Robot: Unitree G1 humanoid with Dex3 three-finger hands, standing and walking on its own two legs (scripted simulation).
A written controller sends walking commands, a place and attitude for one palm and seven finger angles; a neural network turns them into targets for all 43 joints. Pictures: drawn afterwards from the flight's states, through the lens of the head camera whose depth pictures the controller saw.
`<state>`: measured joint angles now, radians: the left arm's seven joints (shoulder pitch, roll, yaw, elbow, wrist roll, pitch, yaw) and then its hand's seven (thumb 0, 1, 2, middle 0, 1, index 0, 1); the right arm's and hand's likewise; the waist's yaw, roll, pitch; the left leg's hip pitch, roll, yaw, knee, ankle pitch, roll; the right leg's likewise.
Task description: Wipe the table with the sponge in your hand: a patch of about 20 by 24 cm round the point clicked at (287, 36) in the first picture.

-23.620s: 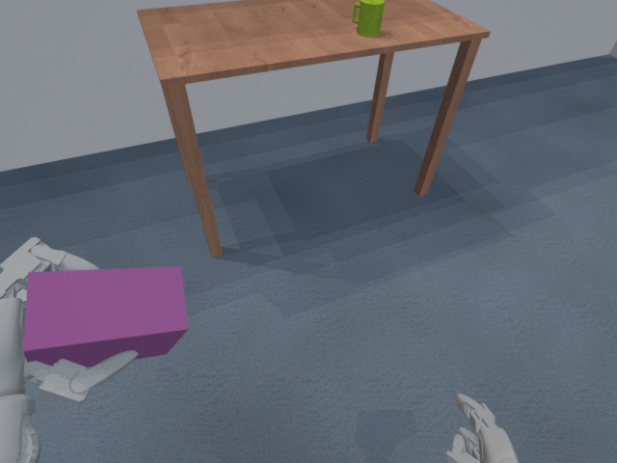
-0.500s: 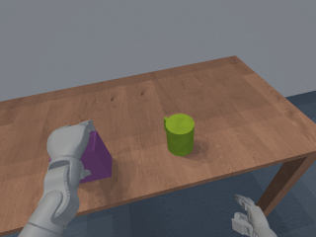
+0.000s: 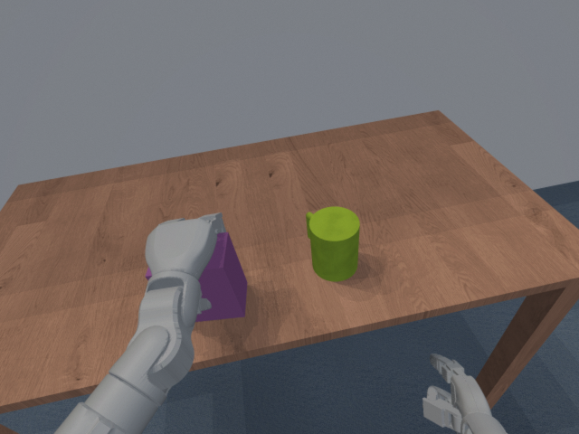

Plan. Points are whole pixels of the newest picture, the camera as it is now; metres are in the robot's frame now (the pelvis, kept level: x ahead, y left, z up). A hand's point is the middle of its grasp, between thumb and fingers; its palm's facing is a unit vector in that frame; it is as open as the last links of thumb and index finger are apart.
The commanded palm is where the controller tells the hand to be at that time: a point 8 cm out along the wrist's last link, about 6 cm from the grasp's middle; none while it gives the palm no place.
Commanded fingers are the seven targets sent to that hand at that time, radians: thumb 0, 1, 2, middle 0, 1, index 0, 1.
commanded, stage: wipe forward along the third lane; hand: left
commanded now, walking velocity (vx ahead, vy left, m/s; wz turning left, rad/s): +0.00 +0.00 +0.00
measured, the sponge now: (206, 287) +0.30 +0.19 +0.05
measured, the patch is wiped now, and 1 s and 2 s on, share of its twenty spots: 0.85 0.85 0.95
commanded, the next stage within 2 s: wipe back along the third lane in 1.72 s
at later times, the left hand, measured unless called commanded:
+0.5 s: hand (222, 251) +0.34 +0.16 +0.10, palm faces +0.05 -0.05 -1.00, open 10.6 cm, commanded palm +0.32 +0.16 +0.14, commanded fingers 0.00 0.10 1.30 -1.20 -1.60 -1.20 -1.60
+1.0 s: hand (221, 227) +0.39 +0.18 +0.10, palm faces -0.01 -0.03 -1.00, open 10.5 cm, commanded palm +0.37 +0.18 +0.13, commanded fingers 0.00 0.10 1.30 -1.20 -1.60 -1.20 -1.60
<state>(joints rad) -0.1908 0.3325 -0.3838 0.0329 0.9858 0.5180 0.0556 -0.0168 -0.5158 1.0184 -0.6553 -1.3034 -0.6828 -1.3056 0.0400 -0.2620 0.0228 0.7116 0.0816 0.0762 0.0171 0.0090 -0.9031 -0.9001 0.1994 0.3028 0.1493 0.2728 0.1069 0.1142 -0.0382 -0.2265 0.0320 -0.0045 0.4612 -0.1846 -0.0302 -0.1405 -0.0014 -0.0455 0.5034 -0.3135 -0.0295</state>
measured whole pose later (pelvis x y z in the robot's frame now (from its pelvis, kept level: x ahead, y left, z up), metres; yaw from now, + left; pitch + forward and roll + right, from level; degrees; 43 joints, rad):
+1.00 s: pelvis -0.01 -0.02 +0.00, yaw -1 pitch +1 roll +1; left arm -0.60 0.32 -0.24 0.66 0.96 0.38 0.07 -0.01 -0.55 1.02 -0.69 -1.28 -0.72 -1.27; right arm 0.15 -0.28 0.02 0.72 0.08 0.13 -0.06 0.01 -0.90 -0.90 0.20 0.30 0.20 0.30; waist 0.02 0.08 -0.09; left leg -0.35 0.07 -0.01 0.50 -0.19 0.00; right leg -0.27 0.04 -0.04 0.55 -0.31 -0.06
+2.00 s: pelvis +0.00 +0.02 -0.01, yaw -3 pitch +9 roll -1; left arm -0.91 0.36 -0.16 1.08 1.01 0.31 0.17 0.01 -0.55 1.03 -0.70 -1.28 -0.73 -1.28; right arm 0.26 -0.26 -0.01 0.76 0.06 0.14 -0.01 0.00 -0.90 -0.90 0.20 0.30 0.20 0.30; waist -0.06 0.07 -0.12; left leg -0.49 0.05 0.02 0.56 -0.22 -0.01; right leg -0.39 0.02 0.00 0.53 -0.29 -0.01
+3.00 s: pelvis +0.03 +0.00 +0.00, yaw -1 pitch +1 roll +0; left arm -0.35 0.30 -0.34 0.22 0.97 0.58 0.07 0.01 -0.50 1.01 -0.64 -1.31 -0.67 -1.31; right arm 0.03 -0.26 0.04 0.65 0.10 0.25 0.03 0.01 -0.90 -0.90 0.20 0.30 0.19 0.29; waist 0.06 0.09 -0.09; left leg -0.28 0.04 0.01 0.51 -0.25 -0.03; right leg -0.18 0.01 -0.02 0.50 -0.35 -0.03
